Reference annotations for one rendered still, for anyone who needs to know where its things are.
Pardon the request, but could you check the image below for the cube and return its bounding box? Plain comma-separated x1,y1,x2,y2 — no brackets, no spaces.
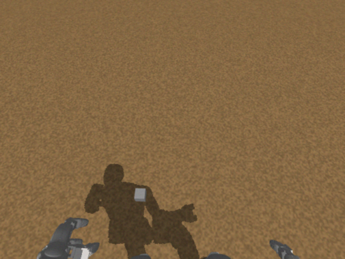
134,188,147,202

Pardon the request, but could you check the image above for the left robot hand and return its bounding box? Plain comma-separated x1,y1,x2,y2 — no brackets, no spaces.
49,217,100,259

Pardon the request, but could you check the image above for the right robot hand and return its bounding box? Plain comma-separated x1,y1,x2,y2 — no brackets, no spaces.
270,240,300,259

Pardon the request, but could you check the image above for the left robot arm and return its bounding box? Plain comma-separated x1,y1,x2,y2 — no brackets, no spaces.
37,241,68,259

